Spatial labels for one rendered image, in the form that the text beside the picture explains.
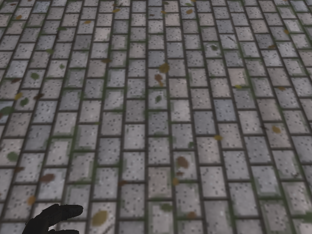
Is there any left robot hand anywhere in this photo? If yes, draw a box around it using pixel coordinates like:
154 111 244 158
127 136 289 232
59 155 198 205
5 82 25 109
22 204 83 234

